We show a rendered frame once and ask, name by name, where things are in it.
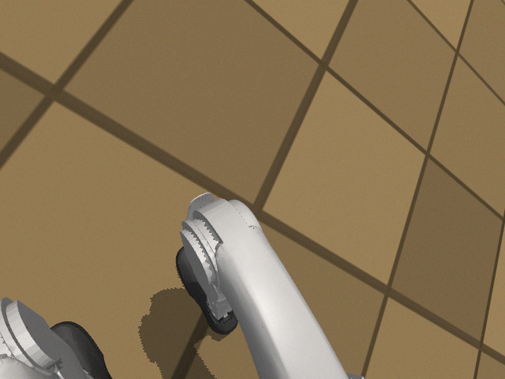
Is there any left robot foot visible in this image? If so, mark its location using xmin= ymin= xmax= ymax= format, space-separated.
xmin=50 ymin=321 xmax=113 ymax=379

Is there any right robot foot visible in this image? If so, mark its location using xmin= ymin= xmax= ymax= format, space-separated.
xmin=176 ymin=246 xmax=238 ymax=335

